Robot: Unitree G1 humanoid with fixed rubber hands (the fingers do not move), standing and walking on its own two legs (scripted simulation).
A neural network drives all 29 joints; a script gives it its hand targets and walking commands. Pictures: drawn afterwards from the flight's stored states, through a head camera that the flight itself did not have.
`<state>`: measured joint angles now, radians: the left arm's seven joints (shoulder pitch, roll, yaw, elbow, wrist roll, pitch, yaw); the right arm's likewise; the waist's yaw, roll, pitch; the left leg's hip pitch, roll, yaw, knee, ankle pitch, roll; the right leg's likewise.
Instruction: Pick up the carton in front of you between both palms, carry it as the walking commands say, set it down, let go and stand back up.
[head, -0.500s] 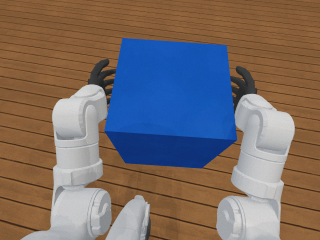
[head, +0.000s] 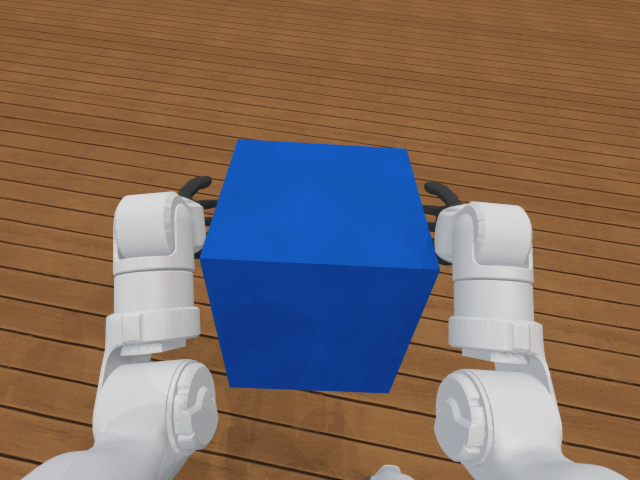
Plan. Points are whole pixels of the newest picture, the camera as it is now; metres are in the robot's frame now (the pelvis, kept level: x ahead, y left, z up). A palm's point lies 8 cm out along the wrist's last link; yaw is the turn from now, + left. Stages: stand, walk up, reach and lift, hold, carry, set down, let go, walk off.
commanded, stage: carry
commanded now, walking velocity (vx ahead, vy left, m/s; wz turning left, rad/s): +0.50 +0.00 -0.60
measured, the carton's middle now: (316, 270) +0.37 +0.01 +0.07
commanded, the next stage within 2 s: none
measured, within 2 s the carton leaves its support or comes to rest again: neither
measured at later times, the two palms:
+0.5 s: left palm (295, 127) +0.66 +0.05 +0.08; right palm (472, 161) +0.58 -0.24 +0.08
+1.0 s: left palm (402, 76) +0.91 -0.17 +0.06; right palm (540, 121) +0.76 -0.43 +0.05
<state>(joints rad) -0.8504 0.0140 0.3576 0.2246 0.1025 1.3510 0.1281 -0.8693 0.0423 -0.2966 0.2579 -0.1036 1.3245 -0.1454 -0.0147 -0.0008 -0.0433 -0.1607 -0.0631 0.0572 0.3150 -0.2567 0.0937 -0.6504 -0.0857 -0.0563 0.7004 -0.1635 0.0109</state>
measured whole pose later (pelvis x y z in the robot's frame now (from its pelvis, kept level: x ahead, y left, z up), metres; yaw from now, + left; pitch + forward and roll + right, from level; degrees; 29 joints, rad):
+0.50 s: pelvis +0.36 -0.03 -0.02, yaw -15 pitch +5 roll +0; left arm -0.17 -0.13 0.11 -0.38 0.11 1.21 0.10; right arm -0.16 0.13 -0.10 -0.38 -0.10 1.20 -0.07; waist 0.00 0.00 -0.12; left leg -0.47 0.08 0.13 0.44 -0.03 -0.06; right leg -0.15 0.01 0.04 0.54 -0.44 -0.01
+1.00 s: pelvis +0.61 -0.17 -0.02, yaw -31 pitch +3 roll -1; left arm -0.15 -0.13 0.10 -0.23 0.13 1.20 0.09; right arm -0.14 0.13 -0.12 -0.27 -0.12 1.22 -0.07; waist 0.01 0.03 -0.11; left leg -0.35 0.20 0.09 1.19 -0.49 -0.12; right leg -0.38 0.02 -0.19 0.55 -0.23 -0.10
